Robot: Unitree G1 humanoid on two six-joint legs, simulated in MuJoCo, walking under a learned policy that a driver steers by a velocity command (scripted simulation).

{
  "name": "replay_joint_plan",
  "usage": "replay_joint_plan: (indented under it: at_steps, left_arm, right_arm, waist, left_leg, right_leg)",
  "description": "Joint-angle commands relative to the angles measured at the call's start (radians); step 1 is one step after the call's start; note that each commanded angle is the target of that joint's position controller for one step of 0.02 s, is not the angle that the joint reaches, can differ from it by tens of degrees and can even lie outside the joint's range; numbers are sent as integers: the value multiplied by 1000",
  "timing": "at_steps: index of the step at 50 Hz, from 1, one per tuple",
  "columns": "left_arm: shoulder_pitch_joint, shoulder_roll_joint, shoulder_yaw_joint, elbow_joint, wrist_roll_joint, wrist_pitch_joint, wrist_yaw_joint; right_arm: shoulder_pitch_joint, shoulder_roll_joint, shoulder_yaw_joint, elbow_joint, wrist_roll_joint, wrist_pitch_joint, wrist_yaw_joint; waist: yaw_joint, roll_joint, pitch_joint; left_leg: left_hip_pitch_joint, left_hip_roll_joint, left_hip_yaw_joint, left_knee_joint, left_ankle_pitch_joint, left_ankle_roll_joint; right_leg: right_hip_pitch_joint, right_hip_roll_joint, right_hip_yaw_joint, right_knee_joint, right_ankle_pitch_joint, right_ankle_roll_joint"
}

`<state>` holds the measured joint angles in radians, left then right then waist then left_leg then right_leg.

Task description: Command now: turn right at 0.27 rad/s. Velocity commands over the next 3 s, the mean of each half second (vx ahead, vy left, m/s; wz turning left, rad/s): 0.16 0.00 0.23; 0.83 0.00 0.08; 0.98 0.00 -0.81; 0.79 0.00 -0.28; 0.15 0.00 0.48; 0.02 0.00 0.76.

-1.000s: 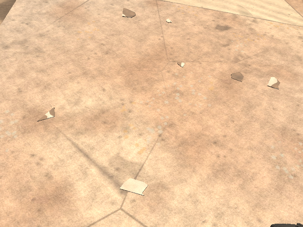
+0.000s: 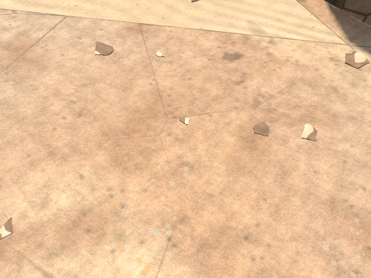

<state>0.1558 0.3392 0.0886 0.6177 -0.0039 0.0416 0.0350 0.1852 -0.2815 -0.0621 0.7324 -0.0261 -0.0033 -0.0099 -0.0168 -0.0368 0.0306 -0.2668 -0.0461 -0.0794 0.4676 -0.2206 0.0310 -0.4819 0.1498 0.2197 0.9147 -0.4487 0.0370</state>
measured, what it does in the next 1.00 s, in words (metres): walks ahead: right foot, then left foot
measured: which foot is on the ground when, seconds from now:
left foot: down 0.00-0.28, up 0.30-0.68, down 0.70-1.00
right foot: up 0.00-0.22, down 0.24-0.70, up 0.72-1.00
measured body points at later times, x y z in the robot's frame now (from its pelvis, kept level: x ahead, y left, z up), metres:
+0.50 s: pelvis +0.04 +0.00 +0.00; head +0.05 +0.01 +0.45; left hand +0.06 +0.30 -0.11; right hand +0.22 -0.26 -0.09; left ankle +0.05 +0.14 -0.67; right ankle -0.03 -0.16 -0.74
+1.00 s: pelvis +0.28 +0.23 -0.01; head +0.28 +0.24 +0.44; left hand +0.37 +0.51 -0.12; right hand +0.33 -0.03 -0.13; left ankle +0.15 +0.24 -0.74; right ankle +0.48 +0.10 -0.64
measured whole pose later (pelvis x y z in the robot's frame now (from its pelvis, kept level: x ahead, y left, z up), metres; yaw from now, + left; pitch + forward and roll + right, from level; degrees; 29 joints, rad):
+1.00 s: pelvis +0.28 +0.23 -0.01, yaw +13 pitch -1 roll +1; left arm 0.22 0.28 0.06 0.74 -0.06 -0.04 -0.03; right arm 0.47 -0.23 -0.04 0.82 -0.03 -0.11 0.00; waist -0.06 -0.04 0.00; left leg 0.08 -0.06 0.24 0.29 -0.37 0.07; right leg -0.83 -0.07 0.06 1.10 0.09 -0.07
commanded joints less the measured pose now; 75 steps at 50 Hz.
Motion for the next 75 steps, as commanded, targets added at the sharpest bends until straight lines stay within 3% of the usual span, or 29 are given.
replay_joint_plan:
  at_steps: [1, 8, 11, 14, 17, 19, 23, 31, 33, 35, 36, 37, 38, 41, 43, 48, 55, 57, 58, 59, 60, 61, 62, 63, 65, 67, 69, 71, 75]
  left_arm:
    - [79, 78, 26, -13, 4, -3, 5]
    - [-30, 2, -20, -27, -8, -11, -5]
    - [27, 59, 2, 12, -5, -17, 3]
    - [98, 170, 39, 34, 20, -1, 22]
    - [163, 102, 24, 31, 18, -33, 16]
    - [91, 83, 17, 28, -10, -79, 16]
    - [112, 87, 22, 42, 4, -116, 5]
    - [150, 162, 51, 90, -11, -126, -43]
    - [131, 179, 50, 103, -14, -118, -49]
    - [127, 131, 15, 106, -3, -125, -44]
    - [171, -29, -32, 46, 17, -141, -45]
    - [116, 17, -33, 42, -39, -173, -34]
    - [13, 86, -10, 15, -97, -181, -33]
    - [76, 49, -15, 37, -45, -160, -35]
    - [152, 31, -9, 83, -63, -112, -56]
    - [59, 2, -15, 79, -53, -81, -66]
    - [-2, 16, -3, 24, -60, -111, -116]
    - [161, 71, 25, 45, -65, -76, -111]
    - [423, 144, 60, 114, -60, -51, -96]
    - [709, 156, 69, 202, -48, -36, -72]
    - [694, 65, 31, 268, -5, -44, -74]
    - [434, 22, -15, 176, 16, -86, -86]
    - [378, -11, -15, 104, 13, -98, -88]
    - [305, 13, -7, 71, 5, -113, -84]
    - [122, 69, 1, 4, 9, -135, -71]
    - [86, 51, -4, -16, 9, -145, -45]
    - [132, 46, 0, 10, -18, -142, -17]
    - [163, 58, 6, 33, -39, -124, -3]
    - [256, 15, 1, 82, -46, -100, -3]
  right_arm:
    - [-107, -96, -8, -88, 24, -23, -11]
    - [8, -121, -5, -33, 20, 6, -8]
    - [22, -189, -27, -27, 59, 10, -3]
    - [-19, -127, -19, -72, 64, -25, 10]
    - [-111, -139, -31, -103, 70, -8, 13]
    - [-78, -117, -33, -103, 59, 3, 19]
    - [-93, -83, -21, -126, 60, -10, 39]
    - [-130, -61, 13, -182, 61, -10, 64]
    - [-39, -97, -2, -157, 62, -15, 63]
    - [364, -242, -81, -33, 70, -20, 47]
    - [423, -391, -101, -18, 56, -27, 28]
    - [414, -310, -69, -73, 44, -58, 31]
    - [365, -230, -45, -67, 34, -81, 41]
    - [186, -115, -8, -54, 10, -98, 45]
    - [128, -63, 1, -48, 5, -117, 40]
    - [141, -44, 1, -3, -2, -134, 7]
    - [204, -179, -22, 27, -4, -91, -63]
    - [145, -237, -44, 7, 13, -69, -89]
    - [33, -249, -51, -31, 15, -69, -84]
    - [-133, -217, -44, -68, 43, -84, -55]
    - [-252, 48, 25, -122, 36, -129, -7]
    - [-24, 141, 60, -181, 53, -161, 13]
    - [5, 69, 66, -226, 56, -192, 36]
    - [-24, -6, 49, -241, 58, -203, 48]
    - [13, -42, 39, -215, 31, -163, 30]
    - [-11, -102, 21, -209, 20, -130, -4]
    - [-130, -63, 34, -248, -2, -123, -18]
    - [-236, -2, 46, -285, 19, -118, -15]
    - [-223, -46, 12, -270, 70, -125, -1]
  waist:
    - [47, 118, -53]
    - [-26, 232, -88]
    - [8, 226, -50]
    - [19, -98, -141]
    - [112, -166, -64]
    - [65, -138, 24]
    - [79, -97, 37]
    - [57, -45, 122]
    - [-16, -46, 99]
    - [-239, 67, -117]
    - [-163, 455, -184]
    - [-196, 328, -352]
    - [-202, 176, -197]
    - [-40, 166, -37]
    - [15, 169, -12]
    - [17, 78, 111]
    - [56, 124, 48]
    - [168, 201, -30]
    - [301, 192, -103]
    - [441, 36, -129]
    - [356, -342, 40]
    - [78, -309, -35]
    - [67, -157, -148]
    - [8, 83, -50]
    - [-93, 192, 50]
    - [-83, 189, 81]
    - [-15, 118, 69]
    - [56, 30, 32]
    - [105, -82, -35]
  left_leg:
    - [81, 270, -260, -139, 284, 180]
    - [154, 207, -185, -90, 411, 177]
    - [110, 184, -263, -64, 450, 145]
    - [-166, 44, -93, 99, 122, 24]
    - [-511, 81, 25, 573, -324, -32]
    - [-603, 135, -3, 641, -210, -40]
    - [-598, 165, 49, 618, -52, -60]
    - [-398, 189, 126, 382, -74, 13]
    - [-200, 109, 203, 315, -126, 61]
    - [430, -19, 227, 257, -45, 104]
    - [621, 270, -339, 20, -437, 206]
    - [602, 407, -728, -201, -728, 251]
    - [521, 442, -650, -252, -649, 198]
    - [200, 372, -307, -213, -386, 123]
    - [112, 331, -137, -266, -209, 67]
    - [94, 196, 245, -368, 217, -43]
    - [316, 216, 381, -173, 1247, -136]
    - [323, 263, 371, 69, 1568, -117]
    - [192, 270, 333, 338, 1584, -96]
    - [-3, 153, 324, 867, 947, -83]
    - [-403, -98, 237, 1376, -337, -60]
    - [-637, -64, -11, 1502, -421, -20]
    - [-672, -55, -100, 1409, -345, 20]
    - [-655, -7, -94, 1205, -233, 55]
    - [-499, 71, -101, 972, -120, 3]
    - [-393, 113, -88, 772, -71, -66]
    - [-243, 112, -34, 494, 73, -106]
    - [-87, 55, 23, 259, 191, -134]
    - [-79, 48, 6, 58, 236, -144]
  right_leg:
    - [-60, -49, 1, 245, -7, 44]
    - [170, -136, -163, -290, 24, 75]
    - [301, -96, -181, -577, 269, 23]
    - [523, -308, -72, -457, 626, -125]
    - [549, -556, 218, -722, -114, -270]
    - [532, -516, 148, -767, -199, -214]
    - [522, -466, -65, -807, -29, -170]
    - [417, -496, -326, -855, 84, -161]
    - [372, -481, -389, -743, 339, -163]
    - [106, -389, -461, -175, 773, -122]
    - [-253, -241, -408, 319, -21, -46]
    - [-313, -140, -82, 532, -114, -68]
    - [-435, -155, -51, 580, -8, -89]
    - [-358, -299, -68, 457, 255, -115]
    - [-290, -313, -64, 438, 351, -105]
    - [-304, -234, -148, 210, 572, -103]
    - [-68, -80, -446, -131, 574, -163]
    - [145, -49, -467, -114, 472, -178]
    - [414, -70, -387, -104, 410, -227]
    - [663, -175, -238, -281, 553, -319]
    - [693, -126, -162, -291, 586, -334]
    - [647, -196, 231, -292, 351, -440]
    - [642, -323, 526, -525, -53, -528]
    - [473, -362, 622, -699, -283, -484]
    - [136, -315, 575, -733, -268, -442]
    - [-32, -235, 421, -719, -105, -416]
    - [-123, -149, 237, -689, 67, -384]
    - [-146, -87, 147, -635, 84, -329]
    - [169, -147, 180, -504, 65, -273]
